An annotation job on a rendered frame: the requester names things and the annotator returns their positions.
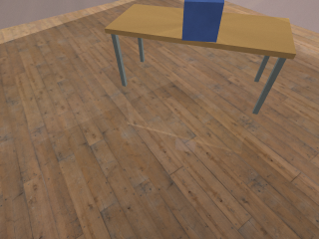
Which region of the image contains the table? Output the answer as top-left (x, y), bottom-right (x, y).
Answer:
top-left (105, 4), bottom-right (296, 115)

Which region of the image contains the carton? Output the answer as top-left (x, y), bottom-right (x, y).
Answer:
top-left (181, 0), bottom-right (224, 43)

